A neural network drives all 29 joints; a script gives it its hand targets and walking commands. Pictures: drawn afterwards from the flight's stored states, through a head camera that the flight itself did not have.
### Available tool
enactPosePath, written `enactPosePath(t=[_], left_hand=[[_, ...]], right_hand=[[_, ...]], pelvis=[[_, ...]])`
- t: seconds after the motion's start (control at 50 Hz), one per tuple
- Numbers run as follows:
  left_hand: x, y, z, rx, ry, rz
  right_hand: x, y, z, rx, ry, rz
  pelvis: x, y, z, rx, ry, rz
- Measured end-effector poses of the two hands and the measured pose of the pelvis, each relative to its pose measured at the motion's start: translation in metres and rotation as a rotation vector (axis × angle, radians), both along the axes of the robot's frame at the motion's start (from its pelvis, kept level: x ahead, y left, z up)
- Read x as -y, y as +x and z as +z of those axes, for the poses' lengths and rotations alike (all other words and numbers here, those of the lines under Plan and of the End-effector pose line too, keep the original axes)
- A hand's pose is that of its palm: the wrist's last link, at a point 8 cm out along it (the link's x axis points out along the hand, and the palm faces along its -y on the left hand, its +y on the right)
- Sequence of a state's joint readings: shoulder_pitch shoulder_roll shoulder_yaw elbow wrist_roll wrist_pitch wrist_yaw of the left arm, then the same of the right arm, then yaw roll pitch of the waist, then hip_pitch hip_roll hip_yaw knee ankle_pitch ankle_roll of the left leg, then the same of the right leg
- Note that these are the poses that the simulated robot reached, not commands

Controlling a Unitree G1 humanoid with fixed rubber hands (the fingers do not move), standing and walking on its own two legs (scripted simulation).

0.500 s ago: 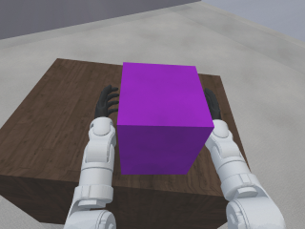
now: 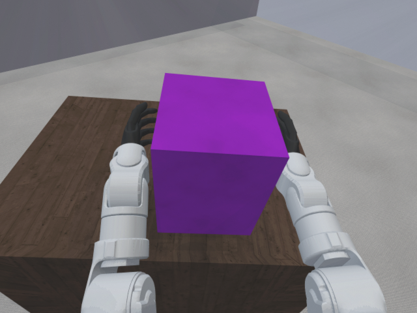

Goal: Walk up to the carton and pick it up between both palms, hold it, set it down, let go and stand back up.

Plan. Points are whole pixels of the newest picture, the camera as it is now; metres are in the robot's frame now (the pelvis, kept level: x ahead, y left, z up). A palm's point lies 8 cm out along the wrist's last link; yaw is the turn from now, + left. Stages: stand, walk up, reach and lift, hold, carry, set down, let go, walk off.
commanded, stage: reach and lift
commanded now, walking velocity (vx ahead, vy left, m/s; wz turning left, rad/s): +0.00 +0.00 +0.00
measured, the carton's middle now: (209, 158) +0.38 +0.00 +0.11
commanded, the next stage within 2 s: hold in 0.98 s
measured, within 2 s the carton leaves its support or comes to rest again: neither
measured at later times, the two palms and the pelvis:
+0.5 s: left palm (135, 132) +0.37 +0.14 +0.19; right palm (293, 146) +0.35 -0.15 +0.17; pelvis -0.01 +0.00 +0.00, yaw -1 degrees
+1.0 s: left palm (132, 125) +0.37 +0.14 +0.20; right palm (292, 139) +0.36 -0.15 +0.18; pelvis +0.00 +0.00 +0.00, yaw -1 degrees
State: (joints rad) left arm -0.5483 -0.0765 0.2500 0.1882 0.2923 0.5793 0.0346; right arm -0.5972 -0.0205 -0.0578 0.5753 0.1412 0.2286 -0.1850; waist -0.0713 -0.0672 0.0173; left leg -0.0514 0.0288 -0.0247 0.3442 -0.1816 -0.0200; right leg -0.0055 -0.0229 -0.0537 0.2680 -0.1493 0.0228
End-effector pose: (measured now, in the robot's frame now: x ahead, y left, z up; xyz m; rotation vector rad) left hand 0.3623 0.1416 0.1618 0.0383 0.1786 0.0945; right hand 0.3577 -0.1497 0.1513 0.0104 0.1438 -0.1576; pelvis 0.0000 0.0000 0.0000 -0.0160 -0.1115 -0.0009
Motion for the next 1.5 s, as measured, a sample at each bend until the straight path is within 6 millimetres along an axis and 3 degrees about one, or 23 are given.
enactPosePath(t=[0.36, 0.84, 1.0, 1.26, 1.5], left_hand=[[0.006, 0.002, 0.021, 0.011, 0.006, -0.041], [0.000, 0.004, 0.027, 0.002, -0.015, -0.025], [0.002, 0.008, 0.038, 0.032, -0.001, -0.029], [-0.006, -0.014, 0.046, 0.043, -0.033, 0.006], [-0.010, -0.009, 0.058, 0.018, -0.010, 0.021]], right_hand=[[0.005, -0.008, 0.013, 0.011, 0.015, -0.037], [-0.001, -0.001, 0.023, 0.002, 0.017, -0.021], [0.001, 0.002, 0.032, 0.033, 0.023, -0.023], [-0.005, -0.009, 0.050, 0.049, 0.022, 0.006], [-0.010, -0.001, 0.055, 0.027, 0.049, 0.020]], pelvis=[[-0.004, -0.005, 0.000, 0.015, 0.000, -0.018], [-0.001, -0.003, 0.000, 0.023, 0.001, -0.009], [-0.001, -0.002, 0.000, 0.012, -0.003, -0.010], [0.001, -0.003, -0.001, 0.048, -0.002, -0.015], [0.003, -0.010, -0.001, 0.025, 0.003, -0.007]])
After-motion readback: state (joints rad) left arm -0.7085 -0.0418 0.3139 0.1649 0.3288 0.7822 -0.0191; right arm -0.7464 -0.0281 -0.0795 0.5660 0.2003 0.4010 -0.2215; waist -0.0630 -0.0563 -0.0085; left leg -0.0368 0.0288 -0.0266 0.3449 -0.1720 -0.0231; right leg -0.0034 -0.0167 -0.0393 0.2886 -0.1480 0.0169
